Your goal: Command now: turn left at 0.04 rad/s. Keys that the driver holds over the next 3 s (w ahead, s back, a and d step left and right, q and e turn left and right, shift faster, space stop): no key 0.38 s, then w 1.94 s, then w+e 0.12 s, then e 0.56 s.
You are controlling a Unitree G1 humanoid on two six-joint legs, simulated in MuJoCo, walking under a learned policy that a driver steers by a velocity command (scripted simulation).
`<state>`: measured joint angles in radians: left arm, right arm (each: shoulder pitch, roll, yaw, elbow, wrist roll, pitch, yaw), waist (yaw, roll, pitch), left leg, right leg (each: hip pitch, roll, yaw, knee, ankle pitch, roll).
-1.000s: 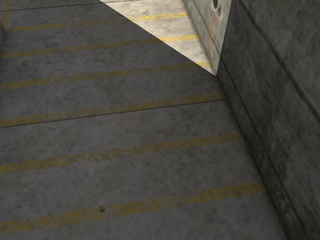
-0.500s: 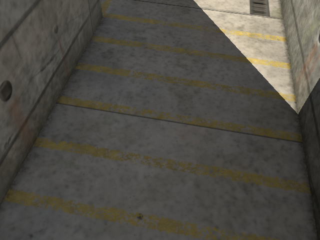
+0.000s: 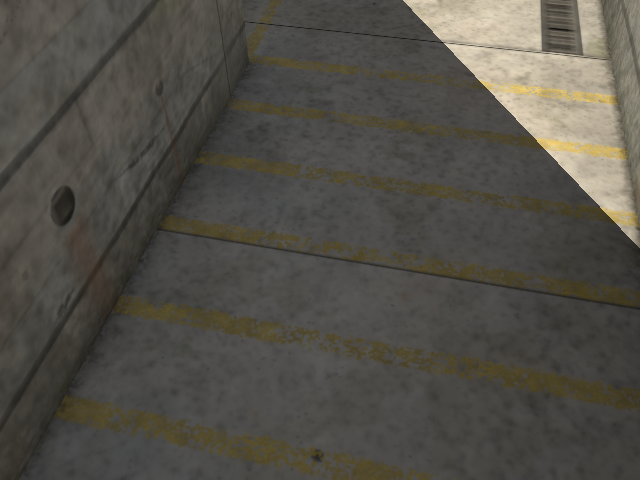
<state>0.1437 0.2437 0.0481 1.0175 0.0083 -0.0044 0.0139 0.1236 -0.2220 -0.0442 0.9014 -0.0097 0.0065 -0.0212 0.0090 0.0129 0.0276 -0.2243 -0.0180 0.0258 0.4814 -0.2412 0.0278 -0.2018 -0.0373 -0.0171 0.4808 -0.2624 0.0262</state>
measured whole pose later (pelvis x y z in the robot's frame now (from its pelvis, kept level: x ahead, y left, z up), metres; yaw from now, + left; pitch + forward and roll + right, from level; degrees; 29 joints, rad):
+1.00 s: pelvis +0.18 -0.02 -0.01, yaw -1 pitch +2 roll +0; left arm 0.49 0.20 0.03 1.09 -0.01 -0.08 0.02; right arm -0.07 -0.24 -0.04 0.89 0.03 -0.09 0.04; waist 0.10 0.02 0.03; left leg -0.62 0.05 0.05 0.58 -0.02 0.05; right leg 0.15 -0.01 -0.04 0.17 -0.36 0.00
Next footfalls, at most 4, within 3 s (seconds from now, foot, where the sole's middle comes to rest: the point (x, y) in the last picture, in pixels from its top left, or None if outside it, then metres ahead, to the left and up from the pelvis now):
1.08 left None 0.42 0.10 -0.78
1.62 right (407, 385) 0.73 -0.15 -0.78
2.16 left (308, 274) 1.05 0.08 -0.78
2.68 right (397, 203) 1.32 -0.17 -0.78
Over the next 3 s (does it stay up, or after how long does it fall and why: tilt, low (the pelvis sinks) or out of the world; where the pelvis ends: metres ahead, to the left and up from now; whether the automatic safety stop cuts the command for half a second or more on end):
stays up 1.22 -0.06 0.00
